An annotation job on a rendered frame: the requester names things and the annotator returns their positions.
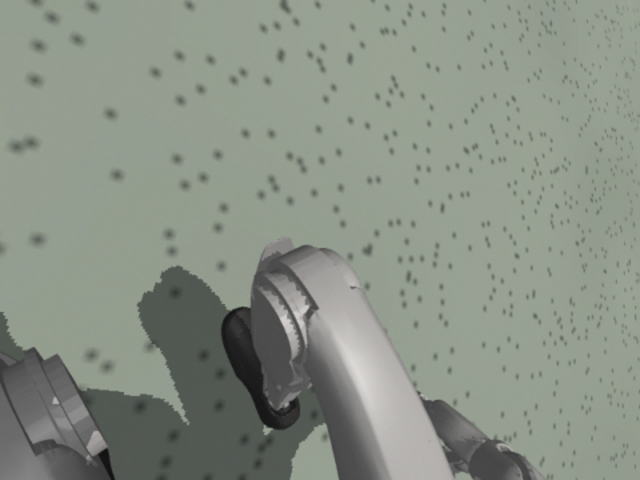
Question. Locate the right robot arm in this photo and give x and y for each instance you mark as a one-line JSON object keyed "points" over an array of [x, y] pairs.
{"points": [[495, 460]]}

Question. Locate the left robot foot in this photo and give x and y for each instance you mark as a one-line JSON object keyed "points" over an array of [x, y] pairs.
{"points": [[104, 456]]}

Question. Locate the right robot hand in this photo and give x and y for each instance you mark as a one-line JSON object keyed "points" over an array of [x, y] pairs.
{"points": [[457, 433]]}

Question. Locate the right robot foot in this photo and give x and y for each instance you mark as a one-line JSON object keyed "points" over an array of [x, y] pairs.
{"points": [[237, 341]]}

